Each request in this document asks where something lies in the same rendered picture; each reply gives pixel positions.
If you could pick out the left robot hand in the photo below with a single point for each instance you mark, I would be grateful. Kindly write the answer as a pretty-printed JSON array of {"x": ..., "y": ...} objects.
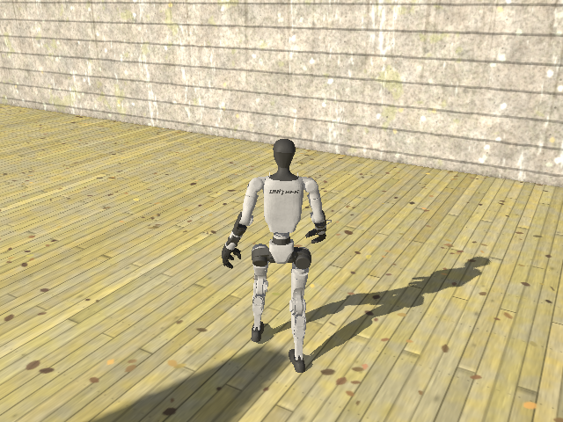
[{"x": 226, "y": 255}]

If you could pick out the humanoid robot head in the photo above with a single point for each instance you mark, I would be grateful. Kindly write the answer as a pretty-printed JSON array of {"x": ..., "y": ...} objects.
[{"x": 284, "y": 150}]

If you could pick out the left robot foot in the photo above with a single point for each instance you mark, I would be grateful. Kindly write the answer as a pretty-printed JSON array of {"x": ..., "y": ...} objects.
[{"x": 256, "y": 335}]

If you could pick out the right robot hand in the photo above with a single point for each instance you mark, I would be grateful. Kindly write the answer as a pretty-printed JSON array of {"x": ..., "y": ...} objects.
[{"x": 313, "y": 233}]

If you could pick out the robot left forearm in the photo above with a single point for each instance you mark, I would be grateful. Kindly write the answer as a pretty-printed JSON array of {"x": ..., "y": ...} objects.
[{"x": 235, "y": 234}]

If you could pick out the robot left upper arm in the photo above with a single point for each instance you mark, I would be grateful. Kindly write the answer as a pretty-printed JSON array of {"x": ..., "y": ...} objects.
[{"x": 254, "y": 186}]

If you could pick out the robot right forearm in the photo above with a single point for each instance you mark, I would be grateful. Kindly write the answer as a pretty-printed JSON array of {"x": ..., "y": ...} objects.
[{"x": 321, "y": 227}]

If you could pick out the robot right upper arm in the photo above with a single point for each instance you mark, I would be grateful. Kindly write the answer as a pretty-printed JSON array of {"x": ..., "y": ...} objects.
[{"x": 311, "y": 187}]

